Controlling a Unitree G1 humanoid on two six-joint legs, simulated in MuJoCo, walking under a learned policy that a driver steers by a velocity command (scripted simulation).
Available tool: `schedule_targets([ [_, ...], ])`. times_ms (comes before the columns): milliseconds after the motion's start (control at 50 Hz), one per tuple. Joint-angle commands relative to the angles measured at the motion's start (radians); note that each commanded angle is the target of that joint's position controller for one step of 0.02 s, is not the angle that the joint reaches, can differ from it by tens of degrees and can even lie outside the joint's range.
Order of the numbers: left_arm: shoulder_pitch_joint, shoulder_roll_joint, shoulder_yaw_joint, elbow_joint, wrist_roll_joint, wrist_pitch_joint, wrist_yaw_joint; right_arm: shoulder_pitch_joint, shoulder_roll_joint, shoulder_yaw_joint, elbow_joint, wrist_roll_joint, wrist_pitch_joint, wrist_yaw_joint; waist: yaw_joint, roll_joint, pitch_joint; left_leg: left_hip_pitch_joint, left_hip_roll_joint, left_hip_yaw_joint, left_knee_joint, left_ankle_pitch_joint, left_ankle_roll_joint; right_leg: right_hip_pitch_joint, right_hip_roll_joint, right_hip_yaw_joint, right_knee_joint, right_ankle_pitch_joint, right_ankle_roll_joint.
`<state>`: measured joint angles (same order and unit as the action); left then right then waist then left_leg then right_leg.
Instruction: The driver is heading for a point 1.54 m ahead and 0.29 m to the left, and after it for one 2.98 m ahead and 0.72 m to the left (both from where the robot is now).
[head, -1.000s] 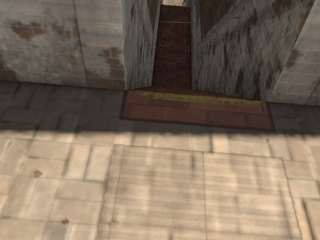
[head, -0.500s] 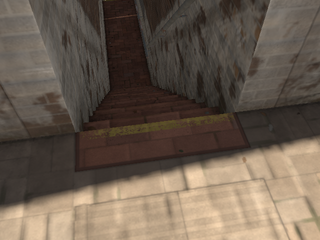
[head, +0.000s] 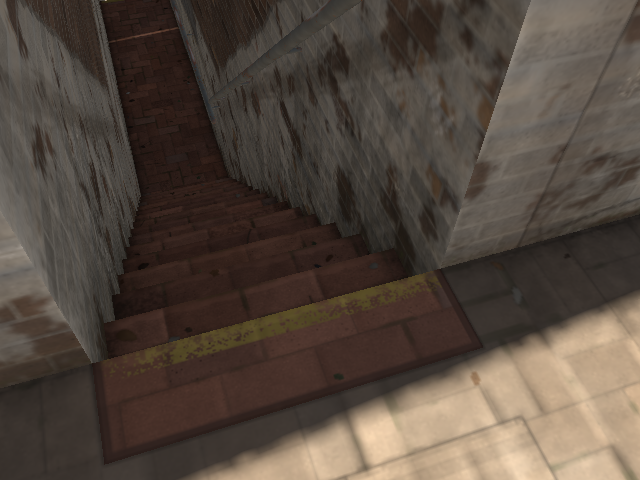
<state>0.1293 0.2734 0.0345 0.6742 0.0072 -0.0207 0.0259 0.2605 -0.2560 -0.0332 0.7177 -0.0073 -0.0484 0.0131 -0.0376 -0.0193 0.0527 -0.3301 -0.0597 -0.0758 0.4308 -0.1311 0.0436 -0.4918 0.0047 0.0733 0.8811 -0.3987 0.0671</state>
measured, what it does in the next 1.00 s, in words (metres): steps on the spot, turning left: right foot, then left foot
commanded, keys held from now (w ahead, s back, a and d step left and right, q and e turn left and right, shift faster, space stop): q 0.66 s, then e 0.34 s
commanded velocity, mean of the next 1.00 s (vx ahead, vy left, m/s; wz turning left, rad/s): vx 0.04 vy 0.00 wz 0.32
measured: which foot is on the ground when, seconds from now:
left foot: down 0.00-0.18, up 0.20-0.54, down 0.56-1.00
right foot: up 0.00-0.16, down 0.18-0.56, up 0.58-0.84, down 0.86-1.00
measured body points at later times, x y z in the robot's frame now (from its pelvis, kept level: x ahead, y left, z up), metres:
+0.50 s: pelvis +0.07 -0.01 +0.01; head +0.09 -0.01 +0.46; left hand +0.14 +0.31 -0.06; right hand +0.28 -0.20 -0.10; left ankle +0.04 +0.12 -0.72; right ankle +0.08 -0.13 -0.74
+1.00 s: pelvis +0.09 +0.04 -0.01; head +0.11 +0.05 +0.44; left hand +0.09 +0.31 -0.13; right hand +0.37 -0.11 -0.08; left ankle +0.05 +0.12 -0.74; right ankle +0.14 -0.09 -0.74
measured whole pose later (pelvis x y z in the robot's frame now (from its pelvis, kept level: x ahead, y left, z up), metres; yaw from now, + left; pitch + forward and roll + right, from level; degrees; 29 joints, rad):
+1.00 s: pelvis +0.09 +0.04 -0.01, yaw +20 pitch +2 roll +1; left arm 0.26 0.26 0.02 0.75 0.02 -0.06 -0.04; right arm 0.12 -0.25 -0.04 0.60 -0.01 -0.09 0.03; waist 0.05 -0.02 0.02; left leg -0.29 -0.03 0.06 0.58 -0.32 0.06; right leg -0.34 -0.04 0.00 0.63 -0.30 0.01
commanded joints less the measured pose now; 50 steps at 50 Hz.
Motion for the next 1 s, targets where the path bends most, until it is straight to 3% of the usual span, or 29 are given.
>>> schedule_targets([
  [20, 0.095, 0.091, 0.03, -0.017, 0.0, 0.013, 0.011, -0.05, -0.227, -0.071, -0.084, 0.009, 0.017, -0.015, 0.054, 0.154, -0.211, 0.107, 0.229, -0.23, -0.071, 0.543, 0.186, 0.123, 0.03, -0.009, -0.078, 0.078, 0.015],
  [80, 0.013, 0.084, 0.03, -0.043, -0.004, 0.028, 0.011, -0.039, -0.214, -0.074, -0.082, 0.025, 0.044, -0.036, 0.039, 0.151, -0.157, 0.062, 0.217, -0.3, -0.091, 0.224, 0.168, 0.132, 0.039, 0.016, -0.164, 0.079, 0.012],
  [140, 0.01, 0.084, 0.037, -0.042, -0.011, 0.004, -0.004, -0.064, -0.202, -0.076, -0.095, 0.026, 0.066, -0.055, 0.058, 0.161, -0.135, 0.071, 0.191, -0.36, -0.049, 0.132, 0.138, 0.189, 0.046, 0.016, -0.355, 0.143, -0.013],
  [160, 0.038, 0.079, 0.039, -0.036, -0.02, -0.005, -0.007, -0.075, -0.179, -0.072, -0.099, 0.041, 0.071, -0.062, 0.079, 0.149, -0.139, 0.056, 0.163, -0.355, -0.008, 0.085, 0.11, 0.263, 0.029, 0.008, -0.496, 0.242, -0.035],
  [180, 0.06, 0.125, 0.052, -0.034, -0.008, -0.009, -0.003, -0.046, -0.144, -0.061, -0.102, 0.035, 0.072, -0.064, 0.066, 0.088, -0.17, -0.022, 0.12, -0.317, 0.077, -0.054, 0.062, 0.389, -0.088, 0.076, -0.524, 0.305, -0.079],
  [200, 0.027, 0.204, 0.068, -0.053, 0.016, 0.0, 0.006, 0.006, -0.094, -0.048, -0.113, 0.021, 0.067, -0.061, 0.015, -0.151, -0.162, -0.206, -0.021, -0.15, 0.279, -0.368, -0.003, 0.486, -0.295, 0.288, -0.534, 0.506, -0.197],
  [220, 0.106, 0.168, 0.066, -0.08, 0.068, -0.058, 0.005, 0.082, -0.071, -0.022, -0.116, -0.096, 0.012, -0.009, 0.078, -0.346, -0.154, -0.391, -0.077, -0.128, 0.401, -0.476, -0.07, 0.492, -0.457, 0.54, -0.682, 0.429, -0.5],
  [240, 0.066, 0.12, 0.057, -0.073, 0.049, -0.088, 0.013, 0.029, -0.16, -0.055, -0.079, -0.094, -0.006, 0.002, 0.075, -0.143, -0.106, -0.373, 0.021, -0.111, 0.59, -0.394, -0.072, 0.45, -0.444, 0.482, -0.703, 0.31, -0.452],
  [260, -0.033, 0.098, 0.051, -0.09, 0.011, -0.101, 0.008, 0.04, -0.179, -0.067, -0.058, -0.076, -0.015, -0.012, 0.025, -0.11, -0.106, -0.324, 0.013, -0.048, 0.673, -0.341, -0.079, 0.383, -0.348, 0.337, -0.721, 0.239, -0.373],
  [280, -0.084, 0.06, 0.039, -0.117, -0.004, -0.107, 0.006, 0.035, -0.172, -0.07, -0.054, -0.075, -0.019, -0.019, 0.012, -0.129, -0.108, -0.302, 0.013, -0.015, 0.74, -0.301, -0.082, 0.361, -0.282, 0.233, -0.729, 0.222, -0.323],
  [320, -0.124, 0.054, 0.033, -0.159, 0.014, -0.097, 0.02, 0.02, -0.128, -0.05, -0.071, -0.087, -0.017, 0.0, 0.001, -0.073, -0.113, -0.259, 0.037, 0.049, 0.766, -0.244, -0.089, 0.345, -0.239, 0.103, -0.717, 0.396, -0.294],
  [360, -0.087, 0.114, 0.056, -0.169, 0.033, -0.091, 0.035, -0.003, -0.086, -0.03, -0.086, -0.058, -0.004, 0.041, 0.031, -0.059, -0.125, -0.205, 0.077, 0.106, 0.598, -0.218, -0.117, 0.377, -0.2, -0.014, -0.687, 0.494, -0.274],
  [400, 0.011, 0.159, 0.076, -0.138, 0.035, -0.083, 0.04, -0.059, -0.056, -0.007, -0.11, -0.059, 0.006, 0.073, 0.09, -0.076, -0.117, -0.183, 0.118, 0.121, 0.408, -0.231, -0.135, 0.432, -0.224, -0.035, -0.647, 0.519, -0.277],
  [440, 0.096, 0.198, 0.097, -0.112, 0.031, -0.074, 0.036, -0.06, -0.072, -0.001, -0.117, -0.047, 0.002, 0.087, 0.125, -0.084, -0.102, -0.182, 0.13, 0.126, 0.264, -0.24, -0.111, 0.475, -0.295, 0.027, -0.629, 0.526, -0.311],
  [480, 0.081, 0.211, 0.103, -0.108, 0.037, -0.072, 0.025, -0.026, -0.118, -0.015, -0.104, -0.036, -0.017, 0.079, 0.105, -0.109, -0.109, -0.142, 0.111, 0.131, 0.169, -0.156, -0.06, 0.485, -0.342, 0.062, -0.619, 0.511, -0.326],
  [560, 0.058, 0.14, 0.071, -0.079, 0.042, -0.071, 0.012, -0.04, -0.163, -0.051, -0.123, -0.011, -0.067, 0.056, 0.058, -0.063, -0.173, 0.174, 0.06, 0.141, -0.093, 0.232, 0.119, 0.354, -0.253, -0.06, -0.464, 0.3, -0.173],
  [580, 0.116, 0.054, 0.049, -0.13, 0.048, -0.066, 0.015, -0.002, -0.285, -0.087, -0.146, -0.004, -0.072, 0.03, 0.089, 0.144, -0.313, 0.398, 0.282, -0.119, -0.069, 0.696, 0.34, 0.24, -0.098, -0.23, -0.229, 0.084, -0.031],
  [600, 0.053, 0.059, 0.037, -0.176, 0.052, -0.08, 0.021, 0.049, -0.332, -0.107, -0.171, -0.021, -0.078, 0.027, 0.022, 0.161, -0.296, 0.538, 0.463, -0.398, -0.106, 0.752, 0.494, -0.044, 0.033, -0.148, -0.087, -0.286, 0.039],
  [620, -0.012, 0.084, 0.039, -0.161, 0.032, -0.078, 0.017, 0.112, -0.267, -0.104, -0.12, -0.05, -0.098, 0.014, -0.021, 0.091, -0.197, 0.501, 0.44, -0.34, -0.111, 0.597, 0.4, -0.14, -0.021, -0.036, 0.001, -0.292, 0.036],
  [660, 0.016, 0.167, 0.07, -0.109, 0.043, -0.066, 0.029, 0.028, -0.181, -0.084, -0.11, -0.02, -0.107, 0.016, 0.023, 0.138, -0.144, 0.349, 0.352, -0.216, -0.118, 0.541, 0.284, -0.119, -0.053, -0.015, 0.148, -0.217, 0.025],
  [680, 0.047, 0.166, 0.068, -0.091, 0.056, -0.058, 0.024, -0.043, -0.159, -0.077, -0.128, 0.0, -0.101, 0.017, 0.055, 0.145, -0.131, 0.252, 0.341, -0.17, -0.138, 0.536, 0.256, -0.074, -0.06, -0.017, 0.184, -0.181, 0.015],
  [720, 0.136, 0.128, 0.052, -0.043, 0.067, -0.042, -0.003, -0.139, -0.167, -0.075, -0.172, -0.008, -0.083, 0.015, 0.094, 0.119, -0.147, 0.122, 0.303, -0.105, -0.166, 0.482, 0.231, 0.032, -0.047, -0.048, 0.206, -0.037, 0.014],
  [780, 0.199, 0.066, 0.026, 0.023, 0.042, -0.02, -0.062, -0.218, -0.113, -0.049, -0.199, -0.002, -0.079, 0.023, 0.111, 0.073, -0.153, 0.072, 0.234, -0.01, -0.104, 0.378, 0.15, 0.123, -0.095, -0.057, 0.018, 0.117, 0.058],
  [840, 0.169, 0.025, 0.002, 0.039, 0.004, -0.024, -0.127, -0.191, -0.108, -0.03, -0.179, 0.021, -0.052, 0.073, 0.085, 0.026, -0.125, 0.044, 0.209, -0.014, 0.056, 0.227, 0.087, 0.243, -0.109, -0.107, -0.31, 0.269, 0.081],
  [880, 0.12, 0.09, 0.015, 0.004, -0.023, -0.043, -0.115, -0.108, -0.098, -0.023, -0.152, 0.018, -0.036, 0.103, 0.052, 0.034, -0.162, 0.078, 0.179, -0.063, 0.082, 0.122, 0.025, 0.274, -0.097, -0.087, -0.329, 0.516, 0.02],
  [900, 0.019, 0.202, 0.035, -0.05, -0.015, -0.059, -0.096, -0.005, -0.15, -0.05, -0.153, 0.013, -0.036, 0.084, -0.047, -0.012, -0.184, 0.184, 0.13, -0.028, 0.073, 0.014, 0.022, 0.161, -0.108, -0.046, -0.328, 0.568, -0.082],
  [920, -0.028, 0.231, 0.048, -0.069, 0.018, -0.065, -0.08, -0.005, -0.227, -0.077, -0.156, -0.001, -0.039, 0.05, -0.054, 0.001, -0.165, 0.237, 0.112, 0.011, 0.09, 0.008, 0.039, 0.055, -0.109, -0.018, -0.336, 0.483, -0.151],
  [960, -0.013, 0.198, 0.048, -0.055, 0.018, -0.07, -0.054, -0.06, -0.249, -0.097, -0.175, -0.015, -0.048, 0.002, -0.038, 0.038, -0.147, 0.272, 0.201, -0.04, 0.046, 0.045, 0.155, -0.008, -0.085, 0.001, -0.333, 0.351, -0.152],
  [1000, 0.023, 0.101, 0.021, -0.042, 0.022, -0.061, -0.048, -0.041, -0.204, -0.089, -0.154, -0.001, -0.054, -0.021, -0.005, 0.125, -0.091, 0.246, 0.367, -0.186, -0.088, 0.102, 0.288, -0.018, -0.037, -0.069, -0.228, 0.156, -0.095],
])
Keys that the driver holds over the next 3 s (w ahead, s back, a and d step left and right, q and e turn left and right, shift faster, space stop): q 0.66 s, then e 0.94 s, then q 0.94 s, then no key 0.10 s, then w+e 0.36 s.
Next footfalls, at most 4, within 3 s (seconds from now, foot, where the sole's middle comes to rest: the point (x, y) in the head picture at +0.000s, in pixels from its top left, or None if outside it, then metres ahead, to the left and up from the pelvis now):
0.18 right None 0.12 -0.13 -0.78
0.56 left None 0.08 0.13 -0.78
0.86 right None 0.18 -0.09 -0.78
1.74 left None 0.14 0.14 -0.78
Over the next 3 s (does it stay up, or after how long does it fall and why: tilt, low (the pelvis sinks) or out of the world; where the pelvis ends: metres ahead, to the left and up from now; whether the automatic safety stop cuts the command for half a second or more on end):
stays up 0.16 0.06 0.01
